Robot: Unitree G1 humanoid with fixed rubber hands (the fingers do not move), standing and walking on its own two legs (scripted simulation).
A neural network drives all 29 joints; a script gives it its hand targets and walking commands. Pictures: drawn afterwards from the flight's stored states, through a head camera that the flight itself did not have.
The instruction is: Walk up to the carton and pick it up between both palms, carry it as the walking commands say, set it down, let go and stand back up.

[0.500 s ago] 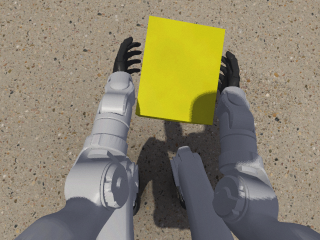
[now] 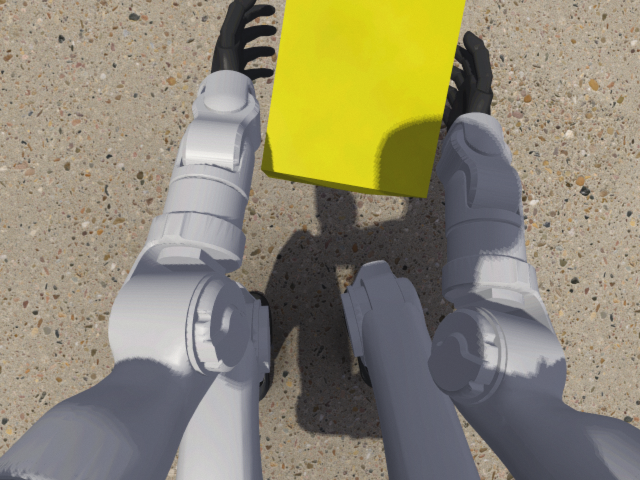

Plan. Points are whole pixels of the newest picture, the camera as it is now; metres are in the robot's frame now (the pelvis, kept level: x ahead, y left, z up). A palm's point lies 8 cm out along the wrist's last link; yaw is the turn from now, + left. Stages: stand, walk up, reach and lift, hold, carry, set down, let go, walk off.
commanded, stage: set down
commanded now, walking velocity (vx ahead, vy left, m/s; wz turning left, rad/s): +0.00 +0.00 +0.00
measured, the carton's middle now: (342, 103) +0.52 -0.07 -0.19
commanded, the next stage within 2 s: none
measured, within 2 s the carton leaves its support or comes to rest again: rests again in 1.38 s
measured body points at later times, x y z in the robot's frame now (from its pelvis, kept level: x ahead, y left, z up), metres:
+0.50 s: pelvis +0.00 +0.00 -0.06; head +0.36 -0.01 +0.21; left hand +0.57 +0.05 -0.21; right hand +0.51 -0.20 -0.22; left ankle +0.11 +0.11 -0.42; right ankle +0.11 -0.12 -0.42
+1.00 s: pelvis +0.00 +0.00 -0.07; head +0.36 -0.01 +0.19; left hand +0.57 +0.05 -0.23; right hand +0.51 -0.20 -0.24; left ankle +0.11 +0.11 -0.42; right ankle +0.11 -0.12 -0.42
